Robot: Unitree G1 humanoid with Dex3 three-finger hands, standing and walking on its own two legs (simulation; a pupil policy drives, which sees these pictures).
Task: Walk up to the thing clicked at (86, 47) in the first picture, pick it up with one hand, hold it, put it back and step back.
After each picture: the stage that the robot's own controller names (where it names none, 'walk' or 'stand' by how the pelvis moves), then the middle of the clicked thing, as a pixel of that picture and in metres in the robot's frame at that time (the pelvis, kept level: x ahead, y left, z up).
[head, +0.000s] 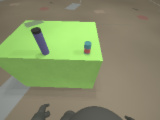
stand; (87, 47) +0.62 +0.03 -0.01
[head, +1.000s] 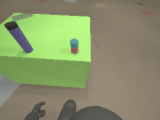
rise first; (74, 46) +0.55 +0.15 +0.02
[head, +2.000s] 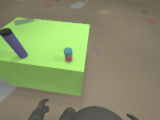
stand; (68, 55) +0.49 +0.18 +0.01
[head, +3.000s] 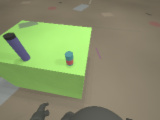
stand; (69, 58) +0.47 +0.18 -0.01
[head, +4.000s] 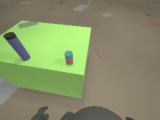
stand; (69, 58) +0.48 +0.18 -0.01
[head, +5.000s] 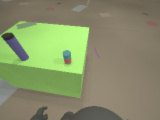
stand; (67, 57) +0.49 +0.20 -0.01
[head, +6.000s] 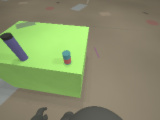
stand; (67, 57) +0.48 +0.20 -0.01
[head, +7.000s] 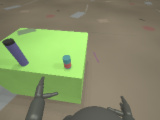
rise first; (67, 62) +0.46 +0.21 -0.01
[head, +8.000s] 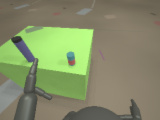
go down; (71, 59) +0.48 +0.19 +0.00
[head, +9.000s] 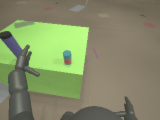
go down; (67, 57) +0.48 +0.18 +0.00
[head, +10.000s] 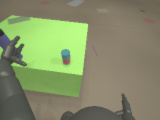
go down; (66, 57) +0.46 +0.18 +0.01
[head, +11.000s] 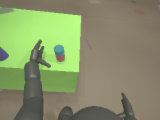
close in; (59, 53) +0.46 +0.19 +0.03
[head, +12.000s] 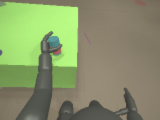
close; (55, 46) +0.49 +0.21 +0.06
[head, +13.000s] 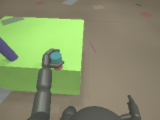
lift; (57, 61) +0.37 +0.21 +0.08
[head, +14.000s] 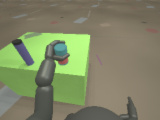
lift; (62, 54) +0.33 +0.18 +0.22
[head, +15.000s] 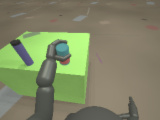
hold; (63, 54) +0.33 +0.16 +0.22
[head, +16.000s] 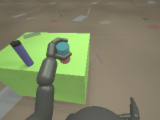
hold; (64, 53) +0.33 +0.16 +0.23
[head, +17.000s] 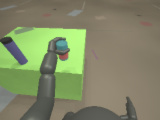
crouch; (62, 50) +0.40 +0.18 +0.18
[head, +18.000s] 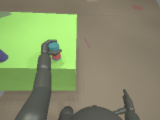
lower; (55, 51) +0.46 +0.20 +0.05
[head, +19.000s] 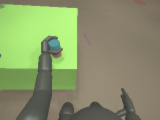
lower; (55, 49) +0.47 +0.20 +0.06
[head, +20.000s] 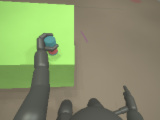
lower; (51, 46) +0.49 +0.21 +0.06
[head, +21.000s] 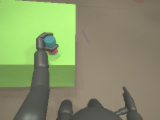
lower; (51, 45) +0.49 +0.21 +0.06
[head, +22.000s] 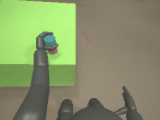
rest; (51, 45) +0.49 +0.22 +0.06
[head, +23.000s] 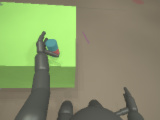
withdraw; (53, 48) +0.47 +0.21 +0.06
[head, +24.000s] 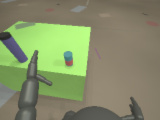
sink last; (68, 59) +0.45 +0.19 +0.03
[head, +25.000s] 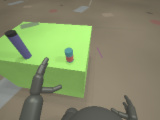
stand; (69, 55) +0.49 +0.20 +0.03
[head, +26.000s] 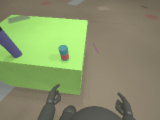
stand; (64, 53) +0.47 +0.21 +0.04
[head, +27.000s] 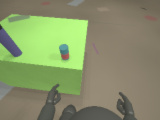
stand; (64, 52) +0.48 +0.21 +0.05
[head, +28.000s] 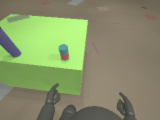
stand; (64, 52) +0.47 +0.21 +0.05
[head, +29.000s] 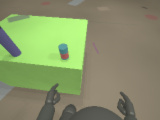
stand; (64, 52) +0.48 +0.21 +0.06
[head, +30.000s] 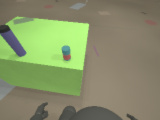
stand; (66, 53) +0.49 +0.20 +0.03
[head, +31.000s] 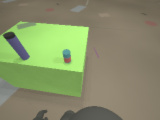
walk; (67, 56) +0.50 +0.20 -0.01
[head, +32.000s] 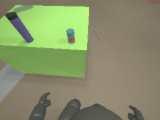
walk; (70, 36) +0.64 +0.20 +0.01
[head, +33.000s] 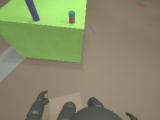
walk; (71, 17) +0.96 +0.22 +0.01
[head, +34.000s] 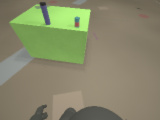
stand; (77, 22) +1.08 +0.21 +0.00
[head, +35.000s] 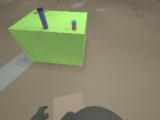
stand; (74, 25) +1.08 +0.23 -0.01
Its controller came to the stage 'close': yes
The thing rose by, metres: 0.22
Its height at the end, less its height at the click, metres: +0.00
